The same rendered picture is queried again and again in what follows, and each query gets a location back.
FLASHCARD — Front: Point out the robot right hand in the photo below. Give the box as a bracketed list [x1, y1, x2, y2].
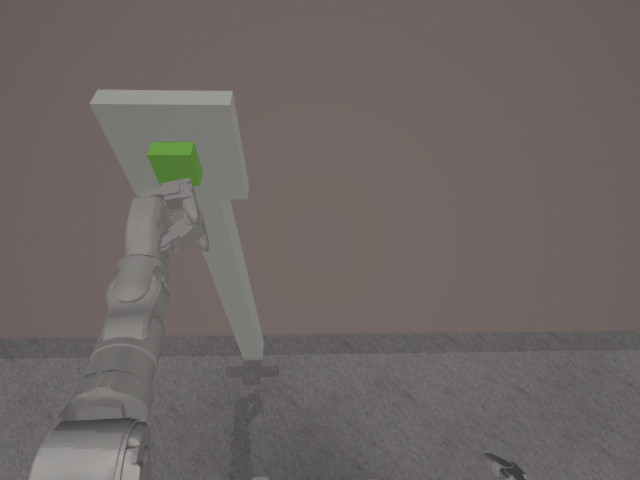
[483, 453, 527, 480]

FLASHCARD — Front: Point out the robot left upper arm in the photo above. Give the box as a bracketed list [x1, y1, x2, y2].
[34, 418, 152, 480]

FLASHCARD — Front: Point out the robot left forearm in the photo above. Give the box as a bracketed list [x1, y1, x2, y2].
[28, 255, 170, 480]

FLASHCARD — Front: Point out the robot left hand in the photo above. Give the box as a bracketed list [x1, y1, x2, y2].
[125, 178, 209, 268]

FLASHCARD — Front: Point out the panel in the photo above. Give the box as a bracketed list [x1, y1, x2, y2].
[89, 90, 264, 360]

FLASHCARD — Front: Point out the button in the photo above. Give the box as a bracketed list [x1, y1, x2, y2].
[147, 142, 203, 186]

